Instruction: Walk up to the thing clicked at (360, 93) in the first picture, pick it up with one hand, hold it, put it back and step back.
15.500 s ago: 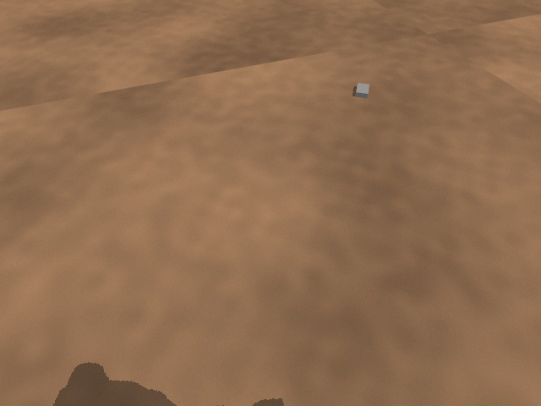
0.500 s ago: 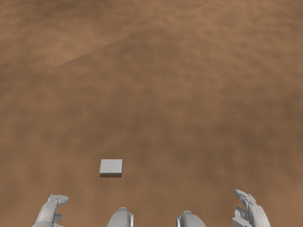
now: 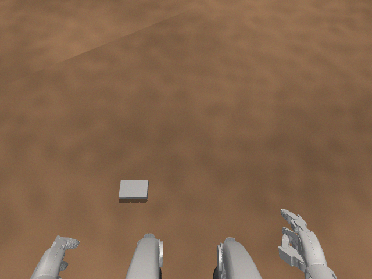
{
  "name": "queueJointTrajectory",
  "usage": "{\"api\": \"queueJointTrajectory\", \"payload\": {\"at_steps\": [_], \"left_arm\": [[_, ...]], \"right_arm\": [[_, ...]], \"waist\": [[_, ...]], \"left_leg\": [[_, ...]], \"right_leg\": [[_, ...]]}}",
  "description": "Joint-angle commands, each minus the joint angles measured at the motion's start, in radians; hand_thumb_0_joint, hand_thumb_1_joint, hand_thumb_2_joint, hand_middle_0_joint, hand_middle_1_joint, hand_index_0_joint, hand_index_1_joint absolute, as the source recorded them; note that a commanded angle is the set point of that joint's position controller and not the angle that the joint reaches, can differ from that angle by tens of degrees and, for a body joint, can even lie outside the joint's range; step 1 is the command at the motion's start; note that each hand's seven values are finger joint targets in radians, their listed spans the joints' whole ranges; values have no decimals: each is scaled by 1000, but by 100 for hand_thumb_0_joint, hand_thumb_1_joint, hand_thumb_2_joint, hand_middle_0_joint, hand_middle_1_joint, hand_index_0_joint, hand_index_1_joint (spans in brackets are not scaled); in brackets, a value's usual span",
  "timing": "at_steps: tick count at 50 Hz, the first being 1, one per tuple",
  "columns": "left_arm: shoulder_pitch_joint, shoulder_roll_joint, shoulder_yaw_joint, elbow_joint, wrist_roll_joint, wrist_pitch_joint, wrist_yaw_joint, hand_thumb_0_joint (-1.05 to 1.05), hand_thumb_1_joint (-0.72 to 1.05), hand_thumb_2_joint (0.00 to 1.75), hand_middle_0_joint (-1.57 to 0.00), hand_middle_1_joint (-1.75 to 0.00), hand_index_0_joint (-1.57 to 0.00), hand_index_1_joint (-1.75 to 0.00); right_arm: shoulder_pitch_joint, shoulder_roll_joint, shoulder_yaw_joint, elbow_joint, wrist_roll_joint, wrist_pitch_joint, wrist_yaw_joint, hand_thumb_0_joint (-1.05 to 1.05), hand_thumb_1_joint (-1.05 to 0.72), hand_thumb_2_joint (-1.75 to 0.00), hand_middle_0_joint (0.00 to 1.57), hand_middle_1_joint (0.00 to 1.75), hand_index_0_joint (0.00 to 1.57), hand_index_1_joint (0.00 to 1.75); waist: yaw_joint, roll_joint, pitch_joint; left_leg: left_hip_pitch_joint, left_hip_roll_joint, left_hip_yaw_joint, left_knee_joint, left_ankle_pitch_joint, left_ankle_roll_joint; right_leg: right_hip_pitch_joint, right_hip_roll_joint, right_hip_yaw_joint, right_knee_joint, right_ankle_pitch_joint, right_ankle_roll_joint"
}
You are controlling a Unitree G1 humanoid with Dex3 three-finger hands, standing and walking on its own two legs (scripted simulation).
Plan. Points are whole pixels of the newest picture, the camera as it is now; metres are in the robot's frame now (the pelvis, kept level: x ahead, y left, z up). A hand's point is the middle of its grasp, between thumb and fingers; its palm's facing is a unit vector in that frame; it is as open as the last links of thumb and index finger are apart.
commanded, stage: rise first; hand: left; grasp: from above
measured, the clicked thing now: (134, 189) +0.48 +0.25 -0.64
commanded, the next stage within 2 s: none
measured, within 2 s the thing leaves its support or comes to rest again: neither
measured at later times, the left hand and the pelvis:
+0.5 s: hand (98, 223) +0.28 +0.30 -0.33, palm faces -0.47 -0.34 -0.81, open 14.1 cm; pelvis -0.06 -0.01 -0.20, yaw -2 degrees
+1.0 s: hand (108, 204) +0.36 +0.30 -0.43, palm faces -0.46 -0.03 -0.89, open 14.2 cm; pelvis -0.08 +0.01 -0.29, yaw -6 degrees
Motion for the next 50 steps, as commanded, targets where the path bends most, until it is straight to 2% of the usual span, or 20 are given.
{"api": "queueJointTrajectory", "payload": {"at_steps": [1, 3, 4, 6, 7, 10, 11, 14, 16, 18, 20, 21, 24, 26, 29, 34, 41, 45, 47, 50], "left_arm": [[-152, 226, 86, -31, 72, -81, 30, 0, -61, 100, -11, -100, -9, -102], [-218, 255, 98, 23, 104, -134, 36, 0, -61, 99, -11, -99, -9, -101], [-262, 239, 73, 44, 124, -161, 37, 0, -60, 100, -11, -98, -9, -100], [-319, 254, 57, 67, 167, -215, 40, 0, -59, 100, -12, -97, -10, -100], [-321, 262, 56, 84, 187, -239, 43, 0, -58, 99, -14, -97, -12, -99], [-395, 354, 100, 144, 260, -303, 70, 0, -55, 98, -17, -94, -14, -97], [-417, 366, 105, 168, 284, -322, 82, 0, -55, 97, -18, -94, -15, -97], [-471, 416, 133, 226, 359, -348, 117, 0, -59, 100, -15, -98, -12, -101], [-518, 423, 137, 260, 388, -356, 131, 0, -57, 100, -12, -102, -11, -103], [-648, 433, 112, 273, 420, -366, 134, 0, -61, 104, -10, -105, -8, -106], [-705, 475, 125, 320, 455, -379, 138, 0, -59, 102, -12, -103, -10, -104], [-777, 521, 138, 315, 474, -393, 139, 0, -58, 103, -12, -102, -10, -104], [-866, 545, 122, 379, 532, -430, 138, 0, -58, 104, -11, -102, -9, -104], [-923, 583, 132, 399, 567, -455, 143, 0, -57, 104, -10, -103, -9, -104], [-1018, 617, 127, 431, 616, -483, 153, 0, -55, 105, -7, -103, -6, -104], [-1092, 654, 125, 514, 702, -513, 190, 0, -55, 105, -6, -102, -5, -103], [-1231, 683, 97, 590, 818, -522, 270, 0, -57, 106, -7, -97, -5, -99], [-1269, 677, 72, 680, 859, -518, 304, 0, -57, 105, -7, -95, -5, -97], [-1308, 698, 66, 690, 883, -519, 314, 0, -56, 105, -7, -95, -6, -96], [-1347, 684, 41, 723, 909, -523, 328, 0, -53, 101, -8, -96, -7, -96]], "right_arm": [[-31, -158, -63, -108, 4, -72, -17, 0, -94, -91, 20, 30, 20, 30], [-37, -166, -67, -90, 1, -85, -14, 0, -93, -91, 20, 30, 20, 30], [-41, -170, -70, -84, -1, -91, -13, 0, -92, -90, 20, 30, 20, 30], [-44, -180, -74, -72, 1, -101, -8, 0, -91, -90, 20, 30, 20, 30], [-43, -184, -77, -60, 1, -104, -7, 0, -93, -91, 20, 30, 20, 30], [-48, -202, -84, -30, 1, -103, -1, 0, -92, -91, 20, 30, 20, 30], [-47, -206, -83, -23, 1, -99, 2, 0, -93, -91, 20, 30, 20, 30], [-39, -217, -89, 2, 5, -79, 10, 0, -94, -91, 20, 30, 20, 30], [-26, -226, -98, 23, 4, -64, 18, 0, -92, -91, 20, 30, 20, 30], [-4, -226, -104, 47, 1, -52, 25, 0, -93, -91, 20, 30, 20, 30], [5, -229, -108, 72, -7, -42, 29, 0, -93, -91, 20, 30, 20, 30], [17, -234, -112, 80, -10, -35, 33, 0, -92, -91, 20, 30, 20, 30], [35, -234, -113, 101, -19, -15, 39, 0, -92, -91, 20, 30, 20, 30], [53, -236, -109, 114, -27, -1, 42, 0, -91, -90, 20, 30, 20, 30], [67, -241, -107, 125, -36, 20, 51, 0, -88, -90, 20, 30, 20, 30], [73, -251, -98, 138, -47, 60, 62, 0, -88, -90, 20, 30, 20, 30], [92, -263, -79, 162, -67, 116, 76, 0, -89, -90, 20, 30, 20, 30], [95, -266, -68, 169, -81, 130, 84, 0, -89, -90, 20, 30, 20, 30], [92, -267, -65, 176, -87, 134, 86, 0, -89, -90, 20, 30, 20, 30], [99, -270, -63, 185, -97, 135, 90, 0, -89, -90, 20, 30, 20, 30]], "waist": [[-26, 73, -207], [-17, 73, -218], [-35, 69, -235], [-30, 83, -289], [-23, 85, -330], [1, 109, -410], [3, 109, -431], [30, 130, -505], [36, 124, -561], [9, 115, -584], [13, 70, -596], [14, 68, -617], [1, 28, -640], [6, 22, -673], [-4, 35, -666], [-12, 105, -605], [-50, 204, -594], [-80, 193, -537], [-78, 220, -550], [-101, 219, -556]], "left_leg": [[101, -32, 23, -89, 114, 39], [30, -36, 28, -35, 64, 40], [3, -36, 27, -9, 32, 41], [-43, -40, 29, 43, 5, 42], [-48, -41, 31, 71, 28, 41], [-121, -42, 34, 164, 45, 36], [-148, -43, 32, 191, 63, 34], [-193, -46, 34, 272, 132, 31], [-199, -44, 32, 318, 187, 31], [-259, -44, 43, 389, 204, 39], [-326, -43, 50, 451, 180, 47], [-347, -43, 54, 474, 164, 48], [-428, -41, 60, 541, 106, 57], [-469, -42, 64, 580, 98, 60], [-510, -44, 59, 609, 48, 62], [-543, -46, 47, 629, -35, 57], [-522, -48, 23, 664, -31, 47], [-576, -54, 21, 692, -52, 53], [-560, -53, 21, 701, -45, 50], [-570, -55, 19, 729, -34, 52]], "right_leg": [[-42, 38, -26, -52, 119, -55], [-106, 33, -16, 2, 77, -55], [-151, 35, -15, 28, 54, -55], [-208, 34, -11, 82, 32, -56], [-218, 35, -10, 110, 51, -57], [-309, 39, -11, 209, 59, -60], [-335, 39, -14, 244, 73, -61], [-407, 40, -21, 329, 117, -66], [-432, 42, -34, 376, 152, -66], [-456, 42, -33, 406, 179, -61], [-472, 45, -33, 432, 168, -57], [-473, 45, -32, 446, 159, -57], [-489, 48, -35, 481, 114, -53], [-480, 51, -34, 504, 108, -49], [-534, 56, -47, 536, 52, -53], [-667, 68, -85, 607, -36, -68], [-802, 68, -114, 696, -22, -79], [-840, 64, -119, 714, -29, -78], [-857, 64, -119, 728, -24, -81], [-874, 64, -121, 741, -9, -79]]}}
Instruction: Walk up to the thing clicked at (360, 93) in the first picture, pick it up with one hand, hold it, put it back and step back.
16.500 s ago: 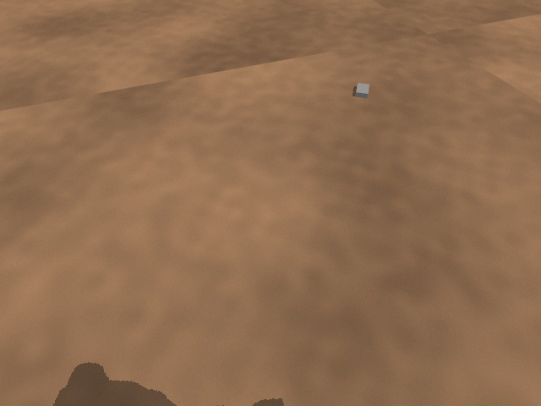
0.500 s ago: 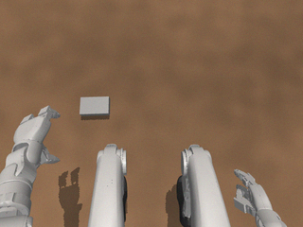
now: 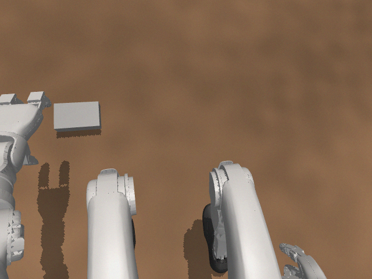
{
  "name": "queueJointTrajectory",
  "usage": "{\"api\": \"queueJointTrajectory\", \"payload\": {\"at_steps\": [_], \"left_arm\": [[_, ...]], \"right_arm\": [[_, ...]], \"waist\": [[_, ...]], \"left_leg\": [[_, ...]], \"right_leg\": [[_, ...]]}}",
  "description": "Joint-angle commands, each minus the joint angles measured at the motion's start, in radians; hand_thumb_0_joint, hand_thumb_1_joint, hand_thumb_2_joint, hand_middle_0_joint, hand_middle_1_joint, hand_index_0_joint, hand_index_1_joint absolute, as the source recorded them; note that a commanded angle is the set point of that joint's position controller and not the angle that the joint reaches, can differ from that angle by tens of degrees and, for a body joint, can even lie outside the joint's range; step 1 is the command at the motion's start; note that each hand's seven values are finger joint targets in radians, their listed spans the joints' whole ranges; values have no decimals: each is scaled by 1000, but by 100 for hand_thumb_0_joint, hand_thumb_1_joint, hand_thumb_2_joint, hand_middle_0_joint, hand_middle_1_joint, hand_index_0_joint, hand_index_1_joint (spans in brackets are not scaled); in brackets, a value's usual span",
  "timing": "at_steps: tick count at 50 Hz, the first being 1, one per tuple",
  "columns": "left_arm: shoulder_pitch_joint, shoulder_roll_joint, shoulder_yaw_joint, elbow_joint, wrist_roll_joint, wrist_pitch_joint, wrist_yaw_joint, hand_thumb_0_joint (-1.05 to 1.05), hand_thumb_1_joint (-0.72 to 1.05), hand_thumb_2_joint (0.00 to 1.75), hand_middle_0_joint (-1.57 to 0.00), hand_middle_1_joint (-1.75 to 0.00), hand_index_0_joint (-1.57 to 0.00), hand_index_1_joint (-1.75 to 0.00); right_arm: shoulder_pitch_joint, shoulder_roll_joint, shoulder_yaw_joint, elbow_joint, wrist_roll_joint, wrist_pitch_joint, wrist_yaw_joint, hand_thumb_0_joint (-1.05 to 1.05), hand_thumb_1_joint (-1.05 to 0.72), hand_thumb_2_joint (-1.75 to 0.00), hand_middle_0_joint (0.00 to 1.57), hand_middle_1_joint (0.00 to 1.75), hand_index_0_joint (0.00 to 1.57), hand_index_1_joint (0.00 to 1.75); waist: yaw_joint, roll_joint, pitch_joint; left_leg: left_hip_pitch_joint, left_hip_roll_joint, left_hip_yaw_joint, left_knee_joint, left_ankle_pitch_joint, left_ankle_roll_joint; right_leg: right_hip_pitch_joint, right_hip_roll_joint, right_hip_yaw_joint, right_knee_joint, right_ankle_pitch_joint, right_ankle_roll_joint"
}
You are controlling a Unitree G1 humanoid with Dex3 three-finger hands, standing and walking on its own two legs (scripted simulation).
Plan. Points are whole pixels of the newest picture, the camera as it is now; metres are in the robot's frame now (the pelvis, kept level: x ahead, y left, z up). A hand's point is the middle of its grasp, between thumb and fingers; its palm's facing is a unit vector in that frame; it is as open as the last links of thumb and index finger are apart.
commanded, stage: rise first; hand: left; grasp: from above
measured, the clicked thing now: (78, 116) +0.53 +0.30 -0.35
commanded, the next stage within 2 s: none
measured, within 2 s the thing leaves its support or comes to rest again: neither
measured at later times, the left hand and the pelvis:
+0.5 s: hand (42, 124) +0.45 +0.33 -0.19, palm faces -0.45 -0.06 -0.89, open 14.1 cm; pelvis +0.01 +0.01 -0.03, yaw -2 degrees
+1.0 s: hand (48, 122) +0.46 +0.33 -0.22, palm faces -0.45 -0.08 -0.89, open 14.2 cm; pelvis +0.01 +0.00 -0.04, yaw -3 degrees
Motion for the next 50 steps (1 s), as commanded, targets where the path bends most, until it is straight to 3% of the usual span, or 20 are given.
{"api": "queueJointTrajectory", "payload": {"at_steps": [1, 2, 7, 15, 17, 18, 25, 33, 36, 37, 38, 41, 44, 47, 50], "left_arm": [[-326, 284, 33, -112, 21, -7, 66, 0, -55, 103, -8, -95, -6, -96], [-337, 304, 42, -95, 33, -8, 70, 0, -55, 103, -7, -96, -6, -97], [-378, 287, 31, -36, 48, -5, 91, 0, -54, 101, -6, -99, -6, -99], [-449, 307, 39, 10, 69, 8, 125, 0, -54, 100, -6, -101, -6, -100], [-450, 290, 29, 51, 71, 12, 129, 0, -53, 99, -6, -102, -7, -101], [-455, 295, 32, 48, 68, 12, 133, 0, -54, 99, -6, -102, -7, -101], [-461, 324, 47, 81, 63, 19, 136, 0, -54, 99, -6, -103, -7, -102], [-448, 369, 73, 77, 64, 1, 136, 0, -55, 100, -6, -103, -6, -102], [-449, 374, 87, 101, 58, -3, 148, 0, -55, 101, -6, -102, -6, -101], [-451, 373, 80, 104, 59, -6, 150, 0, -61, 109, -6, -98, -3, -101], [-441, 357, 66, 123, 64, -6, 150, 0, -58, 103, -6, -102, -5, -102], [-460, 402, 91, 107, 69, -4, 164, 0, -57, 103, -7, -100, -6, -101], [-474, 380, 72, 121, 70, -3, 167, 0, -56, 102, -6, -102, -6, -102], [-486, 403, 83, 105, 70, -2, 171, 0, -56, 102, -7, -101, -6, -101], [-455, 382, 70, 126, 71, 6, 169, 0, -57, 102, -6, -102, -6, -102]], "right_arm": [[144, -229, -71, -30, -11, -13, -12, 0, -89, -90, 20, 30, 20, 30], [146, -232, -71, -27, -12, -12, -11, 0, -89, -90, 20, 30, 20, 30], [155, -240, -64, -22, -26, -12, -1, 0, -90, -90, 20, 30, 20, 30], [161, -246, -53, -14, -42, -16, 11, 0, -90, -90, 20, 30, 20, 30], [169, -242, -48, -14, -48, -18, 15, 0, -90, -90, 20, 30, 20, 30], [163, -242, -48, -15, -46, -18, 15, 0, -90, -90, 20, 30, 20, 30], [183, -246, -33, -17, -61, -24, 25, 0, -90, -90, 20, 30, 20, 30], [189, -242, -18, -19, -69, -13, 30, 0, -90, -90, 20, 30, 20, 30], [181, -249, -14, -18, -74, -12, 31, 0, -90, -90, 20, 30, 20, 30], [179, -248, -10, -18, -76, -13, 31, 0, -90, -90, 20, 30, 20, 30], [180, -247, -9, -16, -76, -13, 30, 0, -90, -90, 20, 30, 20, 30], [184, -252, -4, -10, -78, -12, 31, 0, -90, -90, 20, 30, 20, 30], [180, -257, -2, -10, -85, -13, 32, 0, -90, -90, 20, 30, 20, 30], [180, -259, -3, -10, -83, -13, 31, 0, -90, -90, 20, 30, 20, 30], [187, -255, 0, -6, -88, -13, 34, 0, -90, -90, 20, 30, 20, 30]], "waist": [[5, 254, -617], [2, 258, -620], [-21, 284, -616], [-34, 348, -640], [-53, 324, -620], [-44, 315, -619], [-62, 306, -631], [-60, 286, -652], [-63, 302, -628], [-69, 313, -612], [-71, 297, -605], [-60, 313, -621], [-84, 325, -607], [-78, 343, -624], [-80, 337, -620]], "left_leg": [[538, -15, 115, -251, 50, 41], [537, -16, 114, -245, 51, 42], [556, -11, 91, -240, 72, 35], [568, -8, 86, -208, 115, 27], [542, -8, 86, -194, 111, 31], [530, -9, 90, -193, 100, 33], [509, -7, 95, -155, 136, 39], [449, -12, 113, -109, 163, 48], [451, -12, 105, -116, 137, 44], [440, -12, 106, -115, 125, 44], [440, -11, 106, -110, 124, 45], [439, -12, 112, -104, 141, 44], [440, -9, 105, -101, 126, 43], [457, -10, 103, -99, 142, 41], [466, -11, 104, -93, 166, 41]], "right_leg": [[184, 17, -142, -206, 93, -85], [175, 19, -143, -201, 94, -85], [140, 14, -156, -162, 120, -81], [104, 13, -155, -116, 161, -82], [105, 17, -159, -116, 162, -80], [102, 20, -156, -121, 153, -82], [139, 25, -161, -108, 186, -77], [200, 37, -158, -110, 218, -72], [162, 36, -166, -91, 187, -76], [156, 37, -169, -92, 178, -76], [155, 39, -169, -98, 181, -77], [169, 38, -165, -93, 195, -77], [145, 39, -175, -85, 185, -77], [149, 37, -175, -78, 197, -76], [158, 37, -173, -76, 219, -77]]}}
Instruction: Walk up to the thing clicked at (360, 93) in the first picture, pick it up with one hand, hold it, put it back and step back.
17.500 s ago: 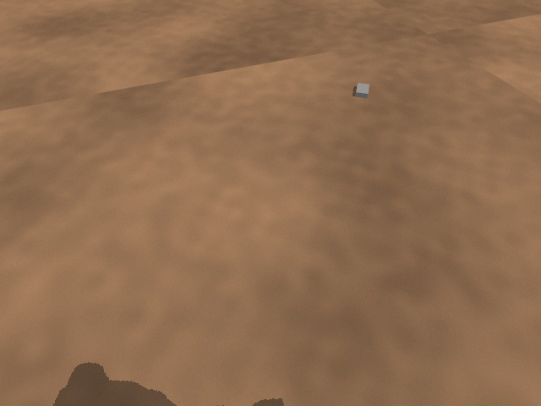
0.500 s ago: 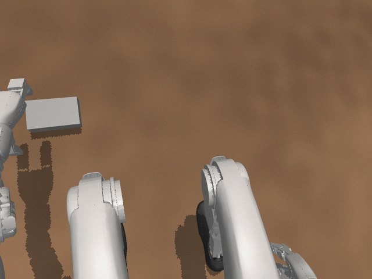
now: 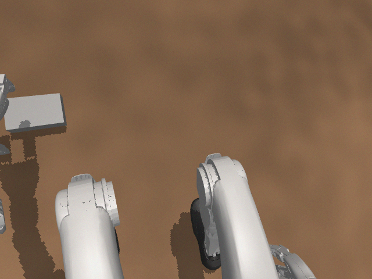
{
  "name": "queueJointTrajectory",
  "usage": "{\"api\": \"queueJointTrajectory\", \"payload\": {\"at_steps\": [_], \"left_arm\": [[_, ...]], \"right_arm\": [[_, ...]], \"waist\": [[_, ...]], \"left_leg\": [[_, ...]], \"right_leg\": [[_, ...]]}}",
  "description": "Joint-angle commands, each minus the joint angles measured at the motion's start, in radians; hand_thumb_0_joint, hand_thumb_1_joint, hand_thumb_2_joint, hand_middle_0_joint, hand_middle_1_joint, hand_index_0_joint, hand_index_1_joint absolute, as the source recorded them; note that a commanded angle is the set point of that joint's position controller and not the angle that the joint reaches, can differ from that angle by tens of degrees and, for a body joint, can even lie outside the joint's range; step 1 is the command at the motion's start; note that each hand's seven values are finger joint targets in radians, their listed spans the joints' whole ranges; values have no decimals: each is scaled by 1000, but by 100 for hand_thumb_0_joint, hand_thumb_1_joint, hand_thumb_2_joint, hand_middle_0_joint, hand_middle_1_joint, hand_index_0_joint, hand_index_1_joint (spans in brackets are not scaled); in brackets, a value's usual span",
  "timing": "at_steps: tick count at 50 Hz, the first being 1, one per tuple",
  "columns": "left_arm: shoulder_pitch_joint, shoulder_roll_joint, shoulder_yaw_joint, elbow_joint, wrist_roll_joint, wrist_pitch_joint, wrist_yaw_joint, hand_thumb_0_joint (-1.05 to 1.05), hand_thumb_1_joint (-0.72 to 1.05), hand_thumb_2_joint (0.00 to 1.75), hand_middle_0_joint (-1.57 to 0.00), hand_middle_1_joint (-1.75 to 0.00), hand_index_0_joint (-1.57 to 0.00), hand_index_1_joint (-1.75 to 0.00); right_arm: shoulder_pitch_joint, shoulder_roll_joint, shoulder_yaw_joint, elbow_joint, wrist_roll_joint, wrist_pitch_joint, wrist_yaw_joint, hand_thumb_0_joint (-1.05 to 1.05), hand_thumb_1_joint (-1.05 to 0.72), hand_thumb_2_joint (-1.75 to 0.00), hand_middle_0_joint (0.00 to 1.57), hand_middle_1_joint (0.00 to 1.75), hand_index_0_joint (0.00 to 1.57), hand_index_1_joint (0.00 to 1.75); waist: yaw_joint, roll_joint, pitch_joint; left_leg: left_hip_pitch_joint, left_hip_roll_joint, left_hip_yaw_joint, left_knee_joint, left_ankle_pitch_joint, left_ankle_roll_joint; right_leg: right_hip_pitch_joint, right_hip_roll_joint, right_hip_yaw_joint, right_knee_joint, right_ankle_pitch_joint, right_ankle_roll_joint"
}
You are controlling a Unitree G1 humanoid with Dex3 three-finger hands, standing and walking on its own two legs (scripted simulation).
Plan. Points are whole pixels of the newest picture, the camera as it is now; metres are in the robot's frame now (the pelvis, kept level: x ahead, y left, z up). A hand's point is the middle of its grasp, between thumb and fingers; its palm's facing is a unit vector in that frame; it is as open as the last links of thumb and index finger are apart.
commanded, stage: rise first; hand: left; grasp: from above
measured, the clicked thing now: (36, 112) +0.50 +0.32 -0.30
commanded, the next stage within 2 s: approach in 1.24 s
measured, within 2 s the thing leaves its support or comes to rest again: neither
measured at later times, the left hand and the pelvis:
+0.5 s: hand out of the picture +0.44 +0.35 -0.18, palm faces -0.44 -0.11 -0.89, open 14.2 cm; pelvis +0.00 +0.01 -0.01, yaw -1 degrees
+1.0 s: hand out of the picture +0.45 +0.36 -0.19, palm faces -0.44 -0.10 -0.89, open 14.2 cm; pelvis +0.00 +0.01 -0.01, yaw -2 degrees
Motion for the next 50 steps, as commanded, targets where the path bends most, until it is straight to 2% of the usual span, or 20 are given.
{"api": "queueJointTrajectory", "payload": {"at_steps": [1, 5, 8, 10, 13, 15, 18, 19, 22, 25, 28, 31, 33, 36, 37, 40, 45, 46, 49, 50], "left_arm": [[-286, 270, 29, -134, -30, 9, 41, 0, -55, 102, -6, -102, -6, -102], [-295, 291, 34, -143, -34, 7, 38, 0, -56, 102, -7, -101, -6, -101], [-287, 276, 14, -116, -26, 8, 30, 0, -57, 102, -7, -102, -6, -103], [-296, 298, 31, -126, -24, 5, 32, 0, -58, 104, -7, -100, -6, -102], [-290, 283, 12, -107, -18, 5, 27, 0, -57, 103, -7, -102, -6, -103], [-309, 315, 35, -118, -20, 1, 33, 0, -57, 104, -6, -101, -6, -102], [-315, 301, 13, -93, -9, -1, 30, 0, -57, 103, -6, -103, -6, -103], [-332, 312, 21, -98, -12, -3, 32, 0, -57, 103, -6, -102, -6, -103], [-343, 340, 34, -109, -12, -5, 35, 0, -57, 103, -7, -102, -6, -103], [-334, 300, 0, -82, -4, -8, 27, 0, -58, 104, -6, -102, -5, -103], [-348, 346, 21, -98, -5, -10, 31, 0, -57, 103, -6, -102, -6, -103], [-358, 326, 2, -85, 3, -12, 30, 0, -58, 103, -6, -103, -6, -104], [-365, 352, 20, -82, 2, -15, 35, 0, -57, 103, -7, -102, -6, -103], [-355, 342, 7, -46, 7, -11, 33, 0, -58, 103, -6, -103, -5, -103], [-376, 349, 6, -71, 10, -15, 32, 0, -58, 104, -6, -103, -6, -104], [-354, 376, 23, -73, 10, -12, 28, 0, -57, 103, -7, -103, -6, -103], [-394, 368, 14, -113, 7, -15, 25, 0, -57, 103, -7, -103, -6, -103], [-364, 373, 19, -95, 11, -9, 23, 0, -58, 104, -7, -102, -6, -103], [-366, 334, -6, -89, 0, -12, 14, 0, -58, 103, -6, -103, -6, -104], [-367, 344, -2, -86, 0, -12, 15, 0, -59, 104, -6, -103, -5, -104]], "right_arm": [[199, -262, -84, -6, -1, -5, -15, 0, -90, -90, 20, 30, 20, 30], [193, -265, -77, -10, -2, -2, -16, 0, -90, -90, 20, 30, 20, 30], [193, -262, -70, -9, -7, -1, -13, 0, -90, -90, 20, 30, 20, 30], [196, -268, -71, -10, -5, 1, -13, 0, -90, -90, 20, 30, 20, 30], [194, -266, -62, -12, -9, 3, -11, 0, -90, -90, 20, 30, 20, 30], [190, -273, -59, -16, -9, 6, -10, 0, -90, -90, 20, 30, 20, 30], [184, -272, -55, -16, -11, 4, -10, 0, -90, -90, 20, 30, 20, 30], [192, -277, -53, -19, -13, 2, -8, 0, -90, -90, 20, 30, 20, 30], [185, -281, -49, -22, -13, 2, -10, 0, -90, -90, 20, 30, 20, 30], [188, -279, -44, -21, -19, 0, -8, 0, -90, -90, 20, 30, 20, 30], [189, -284, -41, -27, -16, 1, -10, 0, -90, -90, 20, 30, 20, 30], [193, -287, -33, -24, -20, 1, -7, 0, -90, -90, 20, 30, 20, 30], [193, -293, -32, -28, -21, 2, -8, 0, -90, -90, 20, 30, 20, 30], [192, -293, -26, -30, -24, -3, -4, 0, -90, -90, 20, 30, 20, 30], [193, -293, -21, -31, -26, -1, -4, 0, -90, -90, 20, 30, 20, 30], [189, -294, -23, -37, -22, -3, -5, 0, -90, -90, 20, 30, 20, 30], [198, -296, -17, -40, -27, -4, -2, 0, -90, -90, 20, 30, 20, 30], [198, -299, -21, -38, -24, -4, -2, 0, -90, -90, 20, 30, 20, 30], [199, -295, -22, -41, -24, -5, 2, 0, -90, -90, 20, 30, 20, 30], [199, -295, -19, -41, -24, -5, 1, 0, -90, -90, 20, 30, 20, 30]], "waist": [[2, 353, -666], [9, 346, -667], [-8, 353, -642], [-4, 357, -654], [-11, 358, -649], [-6, 372, -649], [-20, 379, -630], [-31, 374, -617], [-15, 399, -628], [-38, 392, -605], [-25, 405, -622], [-41, 408, -616], [-42, 403, -630], [-46, 418, -580], [-48, 427, -600], [-28, 429, -613], [-51, 443, -623], [-37, 442, -630], [-56, 442, -608], [-51, 428, -599]], "left_leg": [[588, 0, 145, -247, 204, 51], [562, -2, 146, -238, 195, 54], [558, -3, 145, -238, 194, 53], [567, -4, 140, -239, 196, 51], [571, -2, 138, -234, 210, 52], [569, -4, 133, -241, 206, 49], [574, -1, 130, -238, 195, 47], [565, 0, 128, -233, 196, 49], [575, -1, 129, -237, 184, 47], [570, 0, 122, -241, 162, 45], [569, -3, 120, -240, 175, 45], [589, 1, 110, -235, 200, 43], [582, 0, 105, -232, 204, 43], [578, 2, 101, -240, 188, 40], [583, 2, 101, -241, 192, 40], [589, 1, 107, -237, 192, 40], [594, 3, 103, -233, 202, 41], [609, 3, 101, -235, 206, 40], [593, 4, 93, -243, 190, 37], [576, 4, 98, -237, 187, 40]], "right_leg": [[268, 16, -162, -208, 249, -91], [283, 18, -161, -213, 246, -90], [283, 19, -162, -212, 248, -90], [284, 18, -167, -208, 246, -90], [285, 21, -168, -205, 262, -90], [276, 19, -172, -194, 254, -91], [254, 21, -175, -194, 244, -93], [257, 20, -176, -193, 247, -91], [250, 18, -174, -189, 237, -92], [239, 22, -182, -195, 217, -91], [248, 19, -179, -186, 229, -91], [234, 23, -186, -179, 250, -91], [242, 21, -187, -173, 256, -89], [211, 20, -191, -167, 239, -91], [224, 21, -192, -170, 243, -90], [233, 22, -186, -174, 242, -92], [241, 23, -189, -174, 253, -88], [232, 22, -189, -172, 253, -90], [223, 23, -193, -170, 244, -91], [230, 23, -191, -177, 245, -89]]}}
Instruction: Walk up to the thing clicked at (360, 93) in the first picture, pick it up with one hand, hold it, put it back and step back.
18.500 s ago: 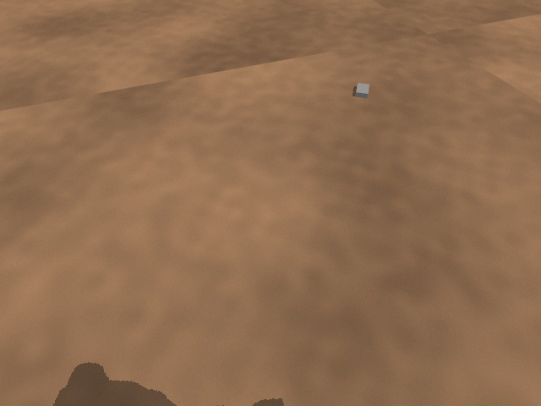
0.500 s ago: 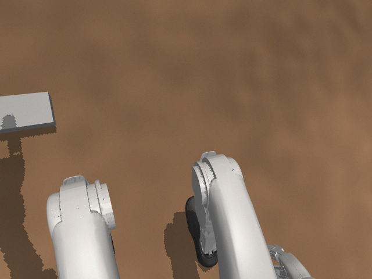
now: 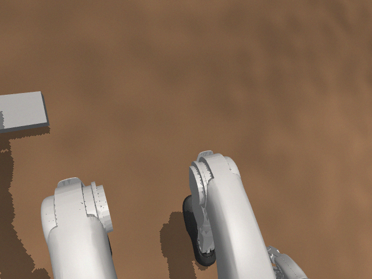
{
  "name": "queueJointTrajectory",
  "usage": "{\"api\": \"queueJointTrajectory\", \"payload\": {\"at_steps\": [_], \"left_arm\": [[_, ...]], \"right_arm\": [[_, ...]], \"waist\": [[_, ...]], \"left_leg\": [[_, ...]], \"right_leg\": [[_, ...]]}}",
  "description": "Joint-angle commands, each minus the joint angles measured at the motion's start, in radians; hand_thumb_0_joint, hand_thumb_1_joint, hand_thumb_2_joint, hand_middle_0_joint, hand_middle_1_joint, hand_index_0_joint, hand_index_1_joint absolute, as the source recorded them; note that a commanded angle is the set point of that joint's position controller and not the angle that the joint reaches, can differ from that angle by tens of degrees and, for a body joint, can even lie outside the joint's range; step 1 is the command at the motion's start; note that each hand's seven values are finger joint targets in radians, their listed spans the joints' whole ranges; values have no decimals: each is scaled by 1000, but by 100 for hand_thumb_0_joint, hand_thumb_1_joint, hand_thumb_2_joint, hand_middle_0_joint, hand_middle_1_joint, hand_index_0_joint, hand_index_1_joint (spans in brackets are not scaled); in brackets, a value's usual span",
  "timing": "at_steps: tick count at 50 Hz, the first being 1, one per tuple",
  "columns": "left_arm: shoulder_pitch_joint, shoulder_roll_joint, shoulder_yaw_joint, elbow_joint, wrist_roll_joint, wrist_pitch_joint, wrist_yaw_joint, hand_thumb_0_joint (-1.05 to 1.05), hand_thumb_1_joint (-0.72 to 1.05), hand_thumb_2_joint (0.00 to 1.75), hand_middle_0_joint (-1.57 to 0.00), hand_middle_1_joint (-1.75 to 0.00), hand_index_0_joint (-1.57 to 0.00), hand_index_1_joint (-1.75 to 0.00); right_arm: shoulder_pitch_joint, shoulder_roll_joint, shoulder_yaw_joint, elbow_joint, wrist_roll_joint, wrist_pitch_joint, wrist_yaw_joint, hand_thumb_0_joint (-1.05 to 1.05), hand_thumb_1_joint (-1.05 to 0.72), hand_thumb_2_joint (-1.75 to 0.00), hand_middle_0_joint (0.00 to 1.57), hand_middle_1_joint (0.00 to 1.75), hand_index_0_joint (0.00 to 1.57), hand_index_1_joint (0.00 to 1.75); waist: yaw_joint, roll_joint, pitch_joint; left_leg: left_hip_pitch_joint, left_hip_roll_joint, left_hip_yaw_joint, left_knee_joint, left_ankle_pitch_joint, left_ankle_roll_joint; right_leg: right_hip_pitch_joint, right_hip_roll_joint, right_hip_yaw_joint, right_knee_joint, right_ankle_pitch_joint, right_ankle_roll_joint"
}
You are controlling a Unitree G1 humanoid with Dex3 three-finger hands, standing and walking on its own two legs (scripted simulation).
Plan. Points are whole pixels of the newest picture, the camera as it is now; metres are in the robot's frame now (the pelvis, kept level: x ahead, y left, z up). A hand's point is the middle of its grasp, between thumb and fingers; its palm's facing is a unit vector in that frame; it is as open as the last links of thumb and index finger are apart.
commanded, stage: rise first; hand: left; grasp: from above
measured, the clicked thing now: (14, 112) +0.49 +0.33 -0.30
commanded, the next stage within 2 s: approach in 0.24 s
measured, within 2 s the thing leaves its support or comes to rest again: neither
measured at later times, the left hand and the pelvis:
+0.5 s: hand out of the picture +0.45 +0.36 -0.17, palm faces -0.44 -0.08 -0.89, open 14.2 cm; pelvis +0.00 +0.00 +0.00, yaw +0 degrees
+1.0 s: hand out of the picture +0.47 +0.33 -0.17, palm faces -0.46 -0.10 -0.88, open 13.9 cm; pelvis +0.00 -0.01 +0.00, yaw +0 degrees
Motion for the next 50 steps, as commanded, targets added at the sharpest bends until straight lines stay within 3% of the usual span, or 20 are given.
{"api": "queueJointTrajectory", "payload": {"at_steps": [1, 2, 4, 8, 12, 14, 17, 18, 20, 24, 25, 27, 28, 31, 33, 36, 37, 41, 46, 50], "left_arm": [[-293, 264, 36, -157, -28, -4, 34, 0, -57, 103, -7, -103, -6, -103], [-287, 264, 35, -155, -28, -1, 33, 0, -57, 103, -7, -102, -6, -103], [-274, 219, 8, -126, -29, 1, 25, 0, -58, 103, -7, -103, -6, -104], [-268, 266, 43, -166, -27, -1, 27, 0, -58, 104, -7, -103, -6, -104], [-270, 248, 25, -129, -29, -5, 28, 0, -59, 104, -7, -103, -6, -104], [-278, 277, 53, -164, -30, -9, 36, 0, -58, 104, -7, -102, -6, -103], [-275, 248, 36, -143, -31, -5, 33, 0, -61, 111, -8, -98, -3, -103], [-286, 242, 21, -138, -30, -2, 30, 0, -57, 103, -7, -106, -7, -106], [-314, 237, 12, -183, -26, -3, 28, 0, -57, 102, -7, -105, -7, -105], [-397, 149, -50, -205, -39, -1, 31, 0, -54, 99, -6, -108, -7, -107], [-403, 139, -55, -193, -43, 3, 36, 0, -55, 100, -7, -108, -7, -107], [-445, 103, -88, -185, -41, 11, 40, 0, -55, 101, -7, -108, -7, -107], [-453, 121, -82, -167, -37, 18, 46, 0, -55, 100, -6, -108, -7, -107], [-433, 122, -84, -72, -21, 51, 59, 0, -54, 100, -7, -108, -8, -107], [-431, 169, -56, -56, -6, 73, 72, 0, -53, 99, -7, -108, -8, -107], [-390, 186, -32, -35, -4, 116, 86, 0, -55, 101, -8, -107, -8, -106], [-391, 223, -6, -59, -13, 126, 91, 0, -53, 100, -8, -106, -9, -105], [-336, 256, 33, -104, -40, 159, 84, 0, -51, 98, -12, -100, -11, -100], [-327, 231, 3, -101, -89, 157, 34, 0, -51, 98, -13, -98, -12, -98], [-381, 201, -32, -111, -114, 113, -21, 0, -52, 98, -12, -100, -12, -100]], "right_arm": [[186, -297, -96, -8, 4, 0, -19, 0, -90, -90, 20, 30, 20, 30], [185, -296, -96, -12, 7, 0, -18, 0, -90, -90, 20, 30, 20, 30], [185, -293, -94, -12, 5, -2, -14, 0, -90, -90, 20, 30, 20, 30], [185, -296, -93, -24, 7, -1, -11, 0, -90, -90, 20, 30, 20, 30], [185, -289, -87, -22, 7, -3, -10, 0, -91, -90, 20, 30, 20, 30], [183, -293, -90, -21, 10, -3, -13, 0, -90, -90, 20, 30, 20, 30], [189, -292, -94, -16, 9, -7, -13, 0, -91, -90, 20, 30, 20, 30], [186, -289, -91, -18, 13, -10, -13, 0, -90, -90, 20, 30, 20, 30], [192, -290, -94, -17, 12, -8, -15, 0, -90, -90, 20, 30, 20, 30], [217, -287, -97, -5, 18, -13, -16, 0, -90, -90, 20, 30, 20, 30], [218, -294, -101, -6, 21, -15, -19, 0, -90, -90, 20, 30, 20, 30], [231, -293, -98, -4, 21, -19, -23, 0, -90, -90, 20, 30, 20, 30], [228, -298, -98, -2, 25, -18, -26, 0, -90, -90, 20, 30, 20, 30], [235, -297, -83, -11, 22, -22, -28, 0, -90, -90, 20, 30, 20, 30], [234, -299, -72, -22, 21, -20, -30, 0, -90, -90, 20, 30, 20, 30], [225, -292, -59, -34, 21, -23, -25, 0, -90, -90, 20, 30, 20, 30], [220, -303, -59, -44, 26, -22, -26, 0, -90, -90, 20, 30, 20, 30], [199, -304, -59, -70, 39, -20, -25, 0, -90, -89, 20, 30, 20, 30], [205, -290, -56, -55, 45, -27, -24, 0, -90, -89, 20, 30, 20, 30], [224, -296, -59, -42, 40, -36, -32, 0, -90, -89, 20, 30, 20, 30]], "waist": [[1, 442, -647], [9, 457, -646], [-9, 454, -616], [10, 446, -665], [-6, 429, -613], [8, 431, -660], [-5, 418, -623], [-9, 431, -603], [-7, 452, -655], [-61, 432, -647], [-57, 440, -634], [-83, 446, -636], [-71, 444, -634], [-82, 441, -598], [-61, 462, -630], [-47, 480, -647], [-29, 489, -682], [-8, 486, -729], [-44, 377, -646], [-92, 342, -574]], "left_leg": [[613, 9, 111, -285, 184, 7], [621, 10, 111, -286, 188, 5], [632, 13, 104, -291, 193, 4], [630, 9, 118, -276, 225, 9], [585, 10, 125, -269, 177, 14], [590, 7, 126, -270, 185, 14], [595, 9, 123, -277, 165, 13], [581, 8, 125, -283, 143, 13], [604, 8, 124, -283, 159, 11], [594, 13, 121, -272, 154, 13], [604, 15, 118, -282, 148, 9], [608, 18, 116, -278, 143, 8], [604, 16, 113, -288, 141, 7], [603, 16, 112, -286, 169, 5], [608, 13, 118, -287, 199, 5], [621, 10, 133, -287, 237, 9], [629, 7, 128, -295, 252, 7], [624, 7, 139, -292, 264, 15], [494, 11, 148, -263, 166, 37], [452, 10, 136, -257, 90, 38]], "right_leg": [[223, 17, -173, -179, 240, -77], [217, 15, -172, -172, 242, -78], [197, 15, -175, -171, 242, -78], [250, 19, -169, -180, 274, -77], [235, 21, -165, -194, 241, -76], [254, 20, -165, -193, 246, -75], [231, 19, -169, -196, 228, -76], [218, 21, -168, -196, 211, -80], [238, 21, -170, -198, 226, -80], [228, 24, -172, -211, 238, -76], [210, 20, -175, -210, 231, -76], [211, 23, -179, -218, 234, -76], [200, 21, -180, -214, 231, -78], [199, 19, -181, -204, 254, -78], [224, 20, -178, -201, 277, -80], [258, 23, -171, -201, 307, -81], [262, 18, -171, -186, 313, -83], [309, 19, -158, -185, 325, -82], [323, 27, -142, -227, 261, -68], [292, 24, -149, -244, 184, -68]]}}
